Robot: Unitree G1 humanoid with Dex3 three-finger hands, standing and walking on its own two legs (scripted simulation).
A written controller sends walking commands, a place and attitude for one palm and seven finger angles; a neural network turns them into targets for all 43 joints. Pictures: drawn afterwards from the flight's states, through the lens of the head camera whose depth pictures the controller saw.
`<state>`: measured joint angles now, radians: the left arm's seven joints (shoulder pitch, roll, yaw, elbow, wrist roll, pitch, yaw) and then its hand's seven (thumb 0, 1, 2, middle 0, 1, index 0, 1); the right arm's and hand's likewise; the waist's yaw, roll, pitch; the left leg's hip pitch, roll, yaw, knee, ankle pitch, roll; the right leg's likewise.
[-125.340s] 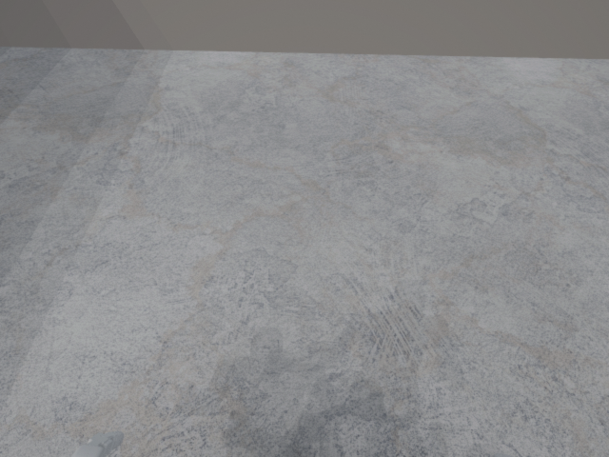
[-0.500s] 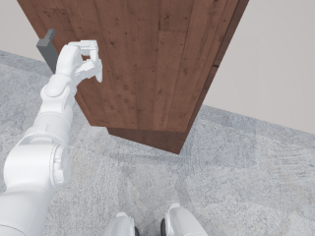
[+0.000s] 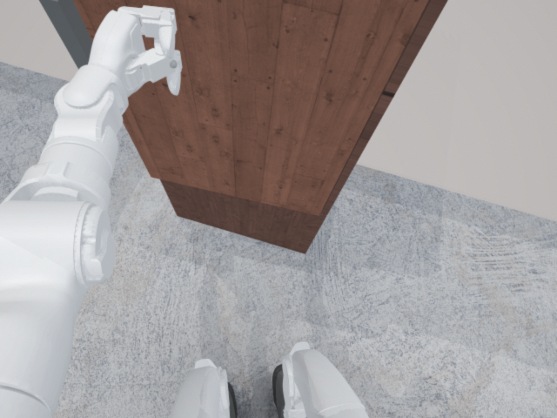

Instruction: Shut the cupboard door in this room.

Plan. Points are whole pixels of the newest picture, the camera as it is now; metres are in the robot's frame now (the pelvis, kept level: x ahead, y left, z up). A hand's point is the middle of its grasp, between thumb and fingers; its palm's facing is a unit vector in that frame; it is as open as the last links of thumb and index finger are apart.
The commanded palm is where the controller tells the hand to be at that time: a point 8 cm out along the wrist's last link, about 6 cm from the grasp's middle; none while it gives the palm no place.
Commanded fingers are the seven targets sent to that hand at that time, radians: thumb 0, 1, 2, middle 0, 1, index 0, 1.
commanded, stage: push the door shut along its arc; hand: left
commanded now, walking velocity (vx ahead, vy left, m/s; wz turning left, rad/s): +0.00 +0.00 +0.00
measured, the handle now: (90, 39) +0.61 +0.17 +0.11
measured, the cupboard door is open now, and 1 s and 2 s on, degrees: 4 0 0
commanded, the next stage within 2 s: pull the fist back off the door in 0.30 s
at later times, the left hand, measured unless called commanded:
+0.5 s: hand (185, 50) +0.57 +0.05 +0.12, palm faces -0.26 -0.96 +0.03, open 3.4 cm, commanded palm +0.58 +0.07 +0.11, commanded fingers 0.00 0.90 0.90 -1.30 -1.50 -1.30 -1.50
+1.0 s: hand (213, 62) +0.55 +0.02 +0.12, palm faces +0.01 -1.00 +0.02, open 3.2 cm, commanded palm +0.51 +0.07 +0.11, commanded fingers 0.00 0.90 0.90 -1.30 -1.50 -1.30 -1.50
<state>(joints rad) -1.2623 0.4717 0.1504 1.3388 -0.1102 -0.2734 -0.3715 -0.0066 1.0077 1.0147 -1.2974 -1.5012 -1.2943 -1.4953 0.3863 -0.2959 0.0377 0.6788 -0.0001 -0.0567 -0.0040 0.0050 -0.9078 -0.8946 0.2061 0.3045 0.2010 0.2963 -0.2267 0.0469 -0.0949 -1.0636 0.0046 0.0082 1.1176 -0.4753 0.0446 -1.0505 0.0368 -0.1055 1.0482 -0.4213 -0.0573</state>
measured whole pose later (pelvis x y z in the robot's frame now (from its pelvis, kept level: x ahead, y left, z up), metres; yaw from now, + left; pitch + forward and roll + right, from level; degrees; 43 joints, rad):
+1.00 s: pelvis +0.01 -0.01 +0.02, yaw -1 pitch +22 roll -1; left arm -1.10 0.23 0.28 1.27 -0.01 -0.40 0.18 0.02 0.91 0.92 -1.30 -1.50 -1.30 -1.50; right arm 0.50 -0.27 0.01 0.67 -0.06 -0.02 0.10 0.01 -0.91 -0.89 0.21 0.30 0.20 0.30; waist -0.23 0.06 -0.13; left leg -0.95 0.01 0.05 1.01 -0.46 0.03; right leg -0.97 0.05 -0.06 0.98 -0.40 -0.06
